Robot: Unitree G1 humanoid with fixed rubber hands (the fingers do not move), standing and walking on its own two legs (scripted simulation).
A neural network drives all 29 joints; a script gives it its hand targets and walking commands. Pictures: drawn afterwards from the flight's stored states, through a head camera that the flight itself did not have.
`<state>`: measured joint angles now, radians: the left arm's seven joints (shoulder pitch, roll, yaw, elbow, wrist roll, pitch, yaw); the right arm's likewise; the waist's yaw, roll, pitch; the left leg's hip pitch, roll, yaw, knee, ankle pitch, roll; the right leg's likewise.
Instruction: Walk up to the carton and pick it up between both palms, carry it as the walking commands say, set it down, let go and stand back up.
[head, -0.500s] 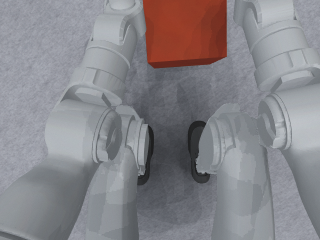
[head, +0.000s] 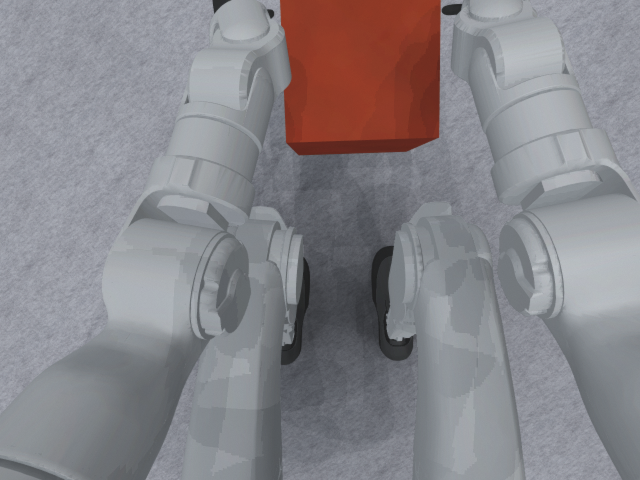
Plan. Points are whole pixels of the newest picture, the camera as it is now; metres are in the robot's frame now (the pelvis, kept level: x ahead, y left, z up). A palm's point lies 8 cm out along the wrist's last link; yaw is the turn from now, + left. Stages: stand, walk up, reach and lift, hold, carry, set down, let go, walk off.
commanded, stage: reach and lift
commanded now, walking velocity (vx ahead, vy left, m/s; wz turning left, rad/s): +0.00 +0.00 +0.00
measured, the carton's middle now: (354, 67) +0.53 -0.02 -0.17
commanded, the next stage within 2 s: none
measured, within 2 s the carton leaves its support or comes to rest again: neither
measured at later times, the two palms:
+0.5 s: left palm out of the picture +0.52 +0.09 +0.02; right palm out of the picture +0.53 -0.13 +0.01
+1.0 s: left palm out of the picture +0.50 +0.10 +0.09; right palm out of the picture +0.51 -0.13 +0.08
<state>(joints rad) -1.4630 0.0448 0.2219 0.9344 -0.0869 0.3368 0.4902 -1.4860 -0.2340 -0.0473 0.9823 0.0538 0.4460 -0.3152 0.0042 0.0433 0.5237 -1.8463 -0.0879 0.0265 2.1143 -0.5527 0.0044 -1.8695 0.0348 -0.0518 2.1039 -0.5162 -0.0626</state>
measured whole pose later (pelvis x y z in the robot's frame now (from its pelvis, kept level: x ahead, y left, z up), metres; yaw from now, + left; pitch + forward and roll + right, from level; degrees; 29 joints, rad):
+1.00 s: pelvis -0.02 +0.00 +0.10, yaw +0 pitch +8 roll +1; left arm -1.38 0.01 0.25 0.91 -0.03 0.40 0.50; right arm -1.38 -0.18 -0.09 0.96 0.04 0.48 -0.33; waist 0.00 0.03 0.52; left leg -1.42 -0.10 0.00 1.78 -0.49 0.00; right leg -1.44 0.04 -0.02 1.77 -0.46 -0.04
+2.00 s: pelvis -0.01 +0.01 +0.23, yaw +1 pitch -1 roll +0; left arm -1.18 -0.06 0.26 0.91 0.01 0.41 0.50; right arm -1.17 -0.10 -0.10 0.96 0.00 0.49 -0.33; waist 0.00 0.02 0.45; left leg -0.91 -0.10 -0.04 1.31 -0.38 0.01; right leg -0.92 0.04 -0.01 1.30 -0.36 -0.03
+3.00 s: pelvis +0.08 +0.01 +0.34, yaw +0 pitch -6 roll +0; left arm -0.69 -0.23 0.44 0.83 0.26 0.54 0.30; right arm -0.65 0.10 -0.31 0.84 -0.23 0.62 -0.17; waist 0.00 0.01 -0.05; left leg -0.35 -0.09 -0.06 0.75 -0.30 0.02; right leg -0.37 0.04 0.02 0.76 -0.29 -0.03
